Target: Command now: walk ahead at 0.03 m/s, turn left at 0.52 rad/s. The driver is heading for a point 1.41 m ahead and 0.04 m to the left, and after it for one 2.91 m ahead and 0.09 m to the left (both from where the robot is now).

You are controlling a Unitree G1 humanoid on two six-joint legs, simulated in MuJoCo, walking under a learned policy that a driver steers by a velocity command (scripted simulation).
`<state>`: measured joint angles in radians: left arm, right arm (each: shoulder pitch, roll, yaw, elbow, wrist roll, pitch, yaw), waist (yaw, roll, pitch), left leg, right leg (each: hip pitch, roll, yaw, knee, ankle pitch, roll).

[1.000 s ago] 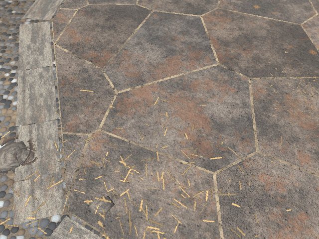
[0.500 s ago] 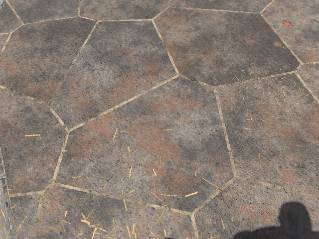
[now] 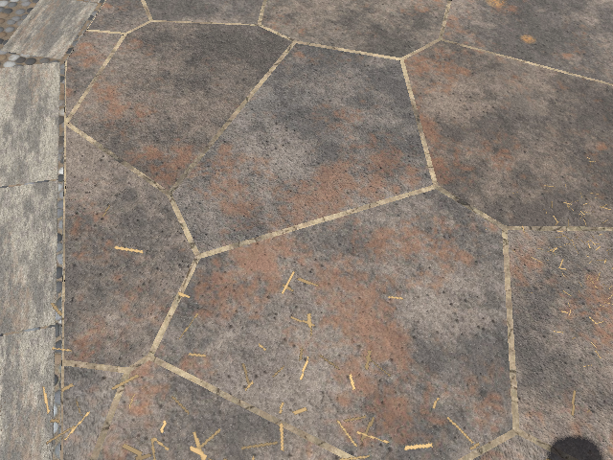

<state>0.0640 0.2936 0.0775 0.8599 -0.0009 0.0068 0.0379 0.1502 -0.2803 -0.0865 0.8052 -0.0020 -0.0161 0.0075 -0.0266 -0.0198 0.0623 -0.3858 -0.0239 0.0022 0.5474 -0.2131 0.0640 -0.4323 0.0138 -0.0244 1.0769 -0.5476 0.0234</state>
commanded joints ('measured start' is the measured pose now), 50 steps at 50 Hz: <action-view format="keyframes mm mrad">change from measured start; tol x16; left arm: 1 -11 110 30 -62 2 -9 10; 32 204 184 28 -13 -22 -44 -11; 50 -40 4 -25 -174 -19 -66 -86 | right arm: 1 -5 -152 -37 -76 24 -6 -22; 31 -99 -69 10 -133 20 -20 -18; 37 289 -216 -41 -16 6 -43 -38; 50 173 -134 -20 -4 0 -85 -29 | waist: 1 18 70 -184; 16 51 202 -193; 19 -16 -232 -135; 35 -4 -108 -61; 38 -99 231 -99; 50 -45 103 66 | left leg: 1 297 256 -317 -177 512 189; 17 141 119 -409 -82 202 70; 19 -150 -136 -168 220 -358 -38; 22 -162 -67 -198 595 -330 -99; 31 -15 10 13 70 -206 -100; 35 378 17 14 -223 29 -30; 37 695 327 -354 -264 -137 75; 40 525 371 -412 -395 -344 133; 45 415 279 -74 -429 132 81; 50 312 264 99 -454 214 74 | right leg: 1 -217 -40 99 70 60 19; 17 224 -13 87 -697 412 1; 20 265 -436 578 -799 698 -333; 27 322 -211 312 -886 92 -203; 35 81 -175 304 -795 174 -190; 38 -372 -21 99 -184 -44 -56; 40 -450 -81 151 -32 97 -73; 50 -264 -102 16 -326 562 -27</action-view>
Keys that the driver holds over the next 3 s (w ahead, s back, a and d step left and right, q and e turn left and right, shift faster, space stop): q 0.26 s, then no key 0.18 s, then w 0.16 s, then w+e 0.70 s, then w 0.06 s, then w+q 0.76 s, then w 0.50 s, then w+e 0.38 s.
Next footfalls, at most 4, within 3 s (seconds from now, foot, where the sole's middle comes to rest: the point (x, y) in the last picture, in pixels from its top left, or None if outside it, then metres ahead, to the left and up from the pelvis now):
0.36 right None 0.11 -0.14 -0.77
0.72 left None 0.05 0.11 -0.77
1.16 right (358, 458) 0.42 -0.12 -0.77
1.72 left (272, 312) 0.76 0.06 -0.77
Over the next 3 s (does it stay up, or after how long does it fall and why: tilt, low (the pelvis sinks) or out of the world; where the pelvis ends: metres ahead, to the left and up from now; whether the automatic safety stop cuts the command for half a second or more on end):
stays up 1.25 0.11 0.01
